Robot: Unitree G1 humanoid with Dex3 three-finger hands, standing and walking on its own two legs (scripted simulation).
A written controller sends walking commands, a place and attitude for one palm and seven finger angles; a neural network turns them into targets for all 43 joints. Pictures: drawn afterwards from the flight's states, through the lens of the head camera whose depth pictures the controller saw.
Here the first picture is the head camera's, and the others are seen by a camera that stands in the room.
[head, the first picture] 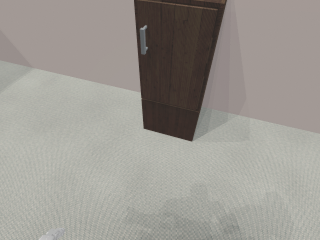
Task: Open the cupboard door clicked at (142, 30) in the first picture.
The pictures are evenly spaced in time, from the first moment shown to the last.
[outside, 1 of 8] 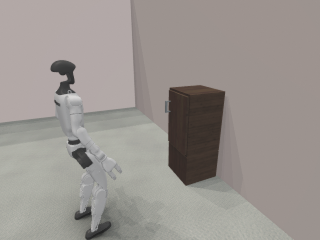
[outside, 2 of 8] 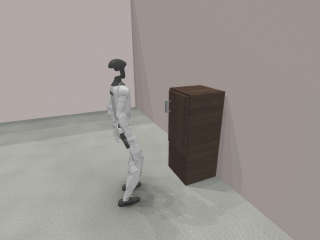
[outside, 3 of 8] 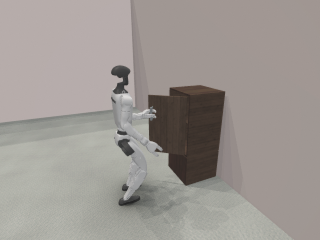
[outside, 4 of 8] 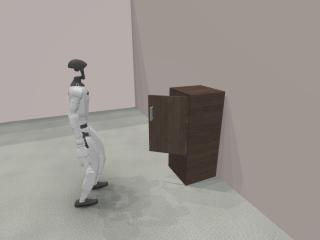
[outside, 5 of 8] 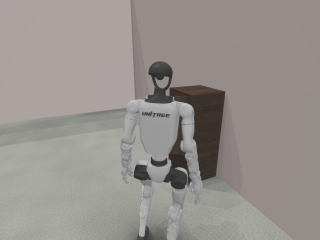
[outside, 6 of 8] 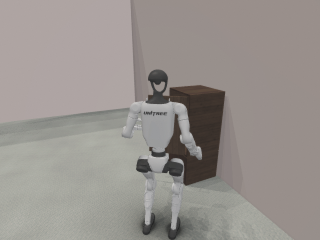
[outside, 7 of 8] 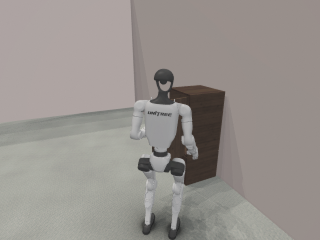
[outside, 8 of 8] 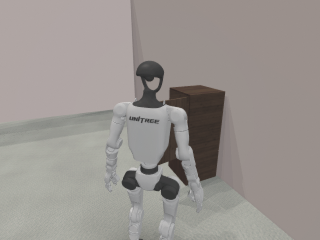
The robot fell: no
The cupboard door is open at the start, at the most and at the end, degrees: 0 100 100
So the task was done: yes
